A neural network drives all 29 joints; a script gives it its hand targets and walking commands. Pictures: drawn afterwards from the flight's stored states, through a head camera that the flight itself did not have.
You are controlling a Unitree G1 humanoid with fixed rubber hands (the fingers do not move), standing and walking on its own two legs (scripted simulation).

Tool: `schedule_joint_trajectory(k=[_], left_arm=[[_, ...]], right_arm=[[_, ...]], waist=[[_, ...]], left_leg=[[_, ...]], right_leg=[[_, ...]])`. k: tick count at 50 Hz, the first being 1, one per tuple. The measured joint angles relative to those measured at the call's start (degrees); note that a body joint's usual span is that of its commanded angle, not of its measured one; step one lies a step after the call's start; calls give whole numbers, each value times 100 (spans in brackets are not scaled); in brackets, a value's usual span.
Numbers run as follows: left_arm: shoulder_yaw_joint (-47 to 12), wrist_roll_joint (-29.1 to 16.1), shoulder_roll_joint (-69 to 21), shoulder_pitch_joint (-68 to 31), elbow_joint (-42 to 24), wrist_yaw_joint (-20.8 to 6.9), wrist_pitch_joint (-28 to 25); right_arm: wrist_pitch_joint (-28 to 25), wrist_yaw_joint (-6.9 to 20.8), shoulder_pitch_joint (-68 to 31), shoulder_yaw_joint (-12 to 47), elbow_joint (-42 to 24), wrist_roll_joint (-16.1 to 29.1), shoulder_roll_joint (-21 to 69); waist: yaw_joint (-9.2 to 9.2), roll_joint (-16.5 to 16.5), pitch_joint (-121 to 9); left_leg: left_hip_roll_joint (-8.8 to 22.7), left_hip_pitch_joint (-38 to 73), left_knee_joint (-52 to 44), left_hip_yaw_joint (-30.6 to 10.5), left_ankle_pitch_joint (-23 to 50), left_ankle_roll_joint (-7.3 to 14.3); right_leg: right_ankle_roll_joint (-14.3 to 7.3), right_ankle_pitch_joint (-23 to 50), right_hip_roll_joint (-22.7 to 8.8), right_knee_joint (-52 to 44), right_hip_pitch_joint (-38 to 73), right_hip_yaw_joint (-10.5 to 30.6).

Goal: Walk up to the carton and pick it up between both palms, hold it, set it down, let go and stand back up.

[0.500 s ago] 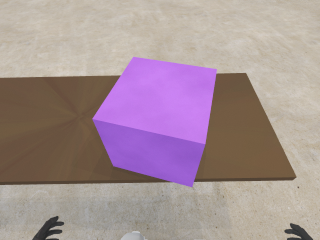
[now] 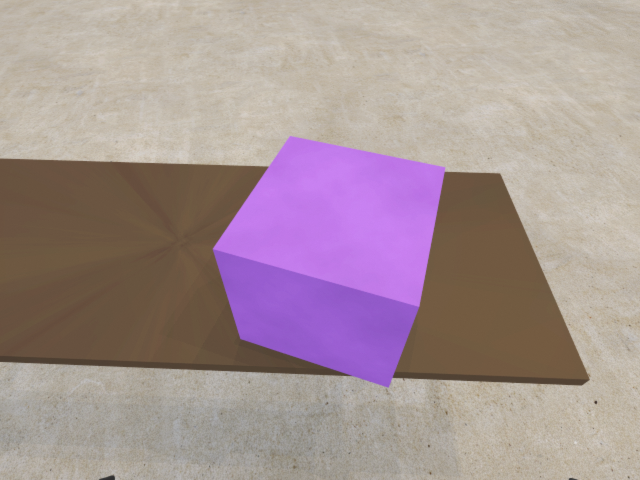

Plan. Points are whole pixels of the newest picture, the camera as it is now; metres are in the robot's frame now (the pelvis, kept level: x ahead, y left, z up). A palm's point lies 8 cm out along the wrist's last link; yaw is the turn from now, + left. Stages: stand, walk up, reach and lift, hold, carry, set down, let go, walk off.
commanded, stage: walk up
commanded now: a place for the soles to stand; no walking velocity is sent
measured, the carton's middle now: (337, 257) +0.45 -0.01 -0.01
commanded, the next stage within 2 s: none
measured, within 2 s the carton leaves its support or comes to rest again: neither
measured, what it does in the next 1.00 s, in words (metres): stands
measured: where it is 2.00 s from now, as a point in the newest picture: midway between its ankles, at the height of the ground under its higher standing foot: outside the picture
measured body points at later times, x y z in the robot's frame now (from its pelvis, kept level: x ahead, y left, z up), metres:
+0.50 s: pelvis +0.02 -0.01 +0.01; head +0.03 -0.02 +0.46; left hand +0.13 +0.31 -0.10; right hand +0.16 -0.33 -0.10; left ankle +0.04 +0.13 -0.73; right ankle +0.00 -0.11 -0.73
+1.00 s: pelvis +0.01 -0.02 +0.00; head +0.04 +0.00 +0.45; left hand +0.11 +0.31 -0.12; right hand +0.12 -0.35 -0.10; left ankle +0.04 +0.13 -0.73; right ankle +0.00 -0.12 -0.73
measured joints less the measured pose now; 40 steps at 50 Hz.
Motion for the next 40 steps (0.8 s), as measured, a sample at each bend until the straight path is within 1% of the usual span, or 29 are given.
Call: schedule_joint_trajectory(k=[10, 19, 25, 32, 35, 40], left_arm=[[-68, -79, 16, -413, 38, 57, 7], [-114, -63, -22, -402, 104, 78, 41], [-135, -44, -60, -354, 148, 94, 56], [-59, -30, -79, -397, 101, 89, 98], [-26, -12, -49, -411, 67, 64, 129], [59, 23, 28, -449, -134, 23, 221]], right_arm=[[-4, -48, -372, 76, 10, 31, 35], [68, -56, -562, 65, -18, 34, -45], [135, -52, -485, 55, -10, 19, -6], [182, -22, -332, 7, 8, 3, -26], [168, -14, -192, 17, 22, -31, -7], [157, -91, -5, -2, -61, -53, -17]], waist=[[70, 17, 98], [73, 112, 44], [62, 143, -8], [3, 127, 44], [-19, 55, 44], [-4, -21, 184]], left_leg=[[-6, 146, -368, -61, 128, -34], [8, 313, -551, -116, 177, -87], [44, 422, -606, -152, 187, -112], [38, 364, -442, -169, 124, -95], [-1, 347, -430, -161, 121, -84], [-10, 192, -277, -188, 78, -78]], right_leg=[[-27, 97, -10, -349, 160, -62], [-80, 95, -4, -481, 326, -132], [-105, 134, 29, -614, 485, -182], [-89, 93, 20, -515, 470, -218], [-71, 48, -23, -440, 431, -220], [-67, 0, -31, -298, 294, -250]])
